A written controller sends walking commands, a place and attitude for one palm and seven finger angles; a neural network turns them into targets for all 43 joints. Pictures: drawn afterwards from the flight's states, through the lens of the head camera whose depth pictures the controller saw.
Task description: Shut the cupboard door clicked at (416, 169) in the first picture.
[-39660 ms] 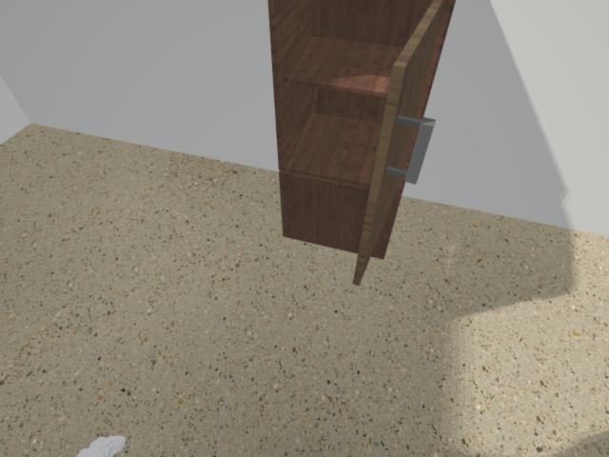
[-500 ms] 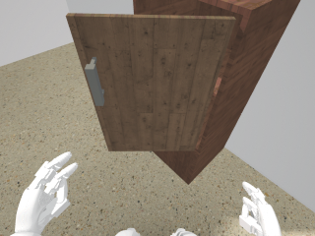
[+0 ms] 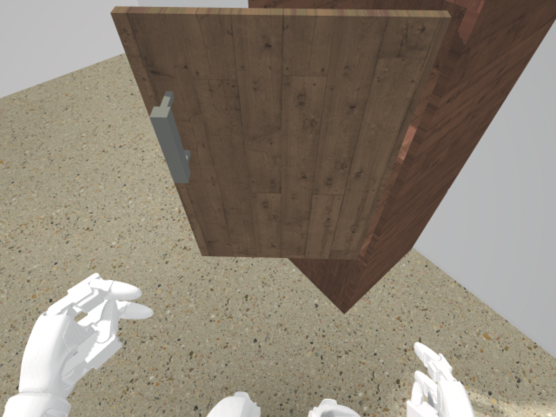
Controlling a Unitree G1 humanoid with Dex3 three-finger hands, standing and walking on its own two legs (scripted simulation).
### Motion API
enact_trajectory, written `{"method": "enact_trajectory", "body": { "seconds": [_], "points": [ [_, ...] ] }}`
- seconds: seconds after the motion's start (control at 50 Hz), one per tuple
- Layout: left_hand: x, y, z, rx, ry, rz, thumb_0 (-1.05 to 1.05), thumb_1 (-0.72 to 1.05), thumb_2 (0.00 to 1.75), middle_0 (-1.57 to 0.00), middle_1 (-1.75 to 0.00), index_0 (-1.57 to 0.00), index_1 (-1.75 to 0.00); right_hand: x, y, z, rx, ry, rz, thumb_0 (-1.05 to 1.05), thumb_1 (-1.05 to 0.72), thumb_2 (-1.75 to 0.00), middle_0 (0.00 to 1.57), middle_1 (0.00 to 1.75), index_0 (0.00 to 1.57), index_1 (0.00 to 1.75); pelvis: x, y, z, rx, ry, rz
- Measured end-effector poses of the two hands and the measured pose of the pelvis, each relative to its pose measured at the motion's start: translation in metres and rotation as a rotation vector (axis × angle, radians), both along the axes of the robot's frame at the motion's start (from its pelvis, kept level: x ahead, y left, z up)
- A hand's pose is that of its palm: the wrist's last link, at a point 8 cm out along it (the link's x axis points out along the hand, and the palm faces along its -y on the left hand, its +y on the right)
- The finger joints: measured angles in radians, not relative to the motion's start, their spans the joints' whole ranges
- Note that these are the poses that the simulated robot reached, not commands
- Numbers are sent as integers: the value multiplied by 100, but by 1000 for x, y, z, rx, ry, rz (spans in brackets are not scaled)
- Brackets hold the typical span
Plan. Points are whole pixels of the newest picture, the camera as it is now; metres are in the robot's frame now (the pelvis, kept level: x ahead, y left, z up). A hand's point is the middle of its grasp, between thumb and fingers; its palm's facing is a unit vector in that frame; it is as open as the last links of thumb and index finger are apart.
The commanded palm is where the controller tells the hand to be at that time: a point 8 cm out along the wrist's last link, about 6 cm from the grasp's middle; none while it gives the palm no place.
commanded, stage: raise the hand and make a fist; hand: left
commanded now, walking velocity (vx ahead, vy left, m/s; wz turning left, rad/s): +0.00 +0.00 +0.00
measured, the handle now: (175, 138) +0.48 +0.19 +0.12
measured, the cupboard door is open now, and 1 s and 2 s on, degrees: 47 47 47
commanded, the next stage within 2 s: bring the fist close to the handle in 1.10 s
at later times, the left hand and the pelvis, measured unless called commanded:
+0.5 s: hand (82, 306) +0.23 +0.24 +0.10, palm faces +0.04 -1.00 -0.03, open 3.1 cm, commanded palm +0.20 +0.29 +0.11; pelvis +0.01 +0.05 +0.02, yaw +0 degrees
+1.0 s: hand (90, 291) +0.24 +0.23 +0.12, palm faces +0.05 -1.00 -0.04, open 3.1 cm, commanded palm +0.21 +0.28 +0.13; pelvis +0.01 +0.04 +0.03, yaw +0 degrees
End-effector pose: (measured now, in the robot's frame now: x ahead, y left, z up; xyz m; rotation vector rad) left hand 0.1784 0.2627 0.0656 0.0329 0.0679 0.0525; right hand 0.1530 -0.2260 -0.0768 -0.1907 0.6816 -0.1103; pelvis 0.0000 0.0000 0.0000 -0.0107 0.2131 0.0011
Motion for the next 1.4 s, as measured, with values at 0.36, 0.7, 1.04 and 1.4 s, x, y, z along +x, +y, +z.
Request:
{"method": "enact_trajectory", "body": {
  "seconds": [0.36, 0.7, 1.04, 1.4],
  "points": [
    [18, 22, 25, -10, -74, -12, 1, 90, 90, -111, -129, -111, -129, 32, 43, 37, -49, -89, 65, 1, -90, -90, 20, 30, 20, 30, 10, 42, 12, -39, -44, 9],
    [36, 35, 57, 10, -89, -8, 1, 90, 90, -129, -149, -129, -149, 33, 69, 47, -9, -80, 110, 1, -90, -90, 21, 30, 20, 30, 13, 53, 28, -40, -108, 16],
    [32, 12, 60, 12, -77, 3, 1, 90, 90, -130, -150, -130, -150, 14, 31, 49, -34, -63, 67, 1, -90, -90, 21, 30, 20, 30, 8, 33, 34, -19, -134, 10],
    [54, -8, 61, 16, -91, 3, 1, 90, 90, -130, -150, -130, -150, 24, 11, 42, -11, -67, 74, 1, -90, -90, 21, 30, 20, 30, 7, 8, 32, -6, -127, 15]
  ]
}}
